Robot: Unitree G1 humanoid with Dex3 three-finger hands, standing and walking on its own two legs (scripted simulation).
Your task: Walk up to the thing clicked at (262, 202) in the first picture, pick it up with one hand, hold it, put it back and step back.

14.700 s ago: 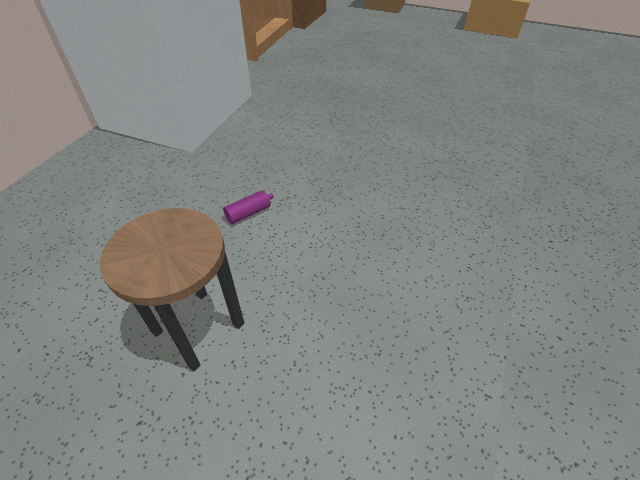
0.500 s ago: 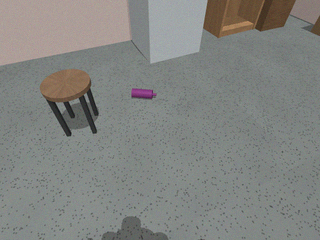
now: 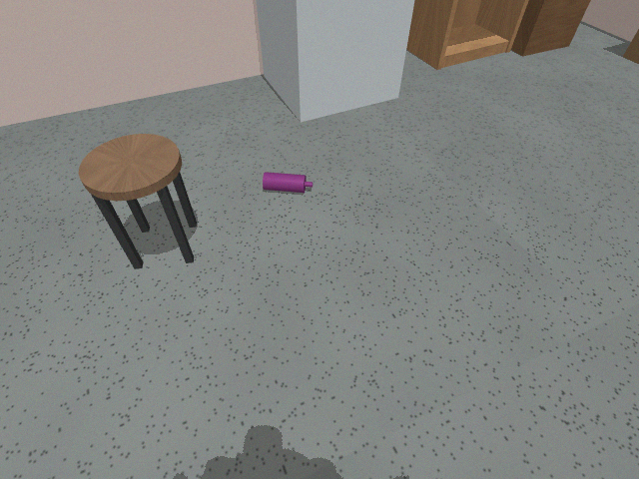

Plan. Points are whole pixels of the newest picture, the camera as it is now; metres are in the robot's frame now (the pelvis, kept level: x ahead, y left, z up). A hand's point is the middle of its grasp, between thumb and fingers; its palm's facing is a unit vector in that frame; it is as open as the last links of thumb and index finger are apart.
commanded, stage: stand
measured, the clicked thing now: (288, 182) +1.50 +0.18 -0.74
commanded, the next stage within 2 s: walk up in 1.92 s
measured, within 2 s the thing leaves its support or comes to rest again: neither
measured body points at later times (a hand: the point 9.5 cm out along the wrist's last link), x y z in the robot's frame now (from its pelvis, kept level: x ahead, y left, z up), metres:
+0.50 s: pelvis +0.00 +0.00 +0.00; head +0.01 +0.00 +0.45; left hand +0.08 +0.30 -0.13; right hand +0.08 -0.30 -0.13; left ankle -0.01 +0.14 -0.75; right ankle -0.01 -0.12 -0.75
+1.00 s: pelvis +0.00 +0.00 +0.00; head +0.01 +0.00 +0.45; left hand +0.07 +0.31 -0.13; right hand +0.07 -0.30 -0.13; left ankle -0.01 +0.14 -0.75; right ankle -0.01 -0.12 -0.75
